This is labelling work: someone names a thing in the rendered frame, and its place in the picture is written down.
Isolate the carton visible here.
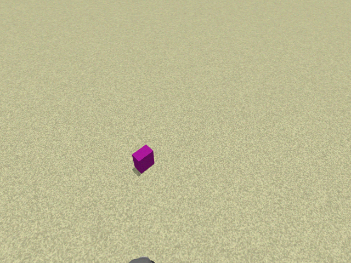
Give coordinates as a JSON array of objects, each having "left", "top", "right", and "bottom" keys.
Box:
[{"left": 132, "top": 145, "right": 155, "bottom": 174}]

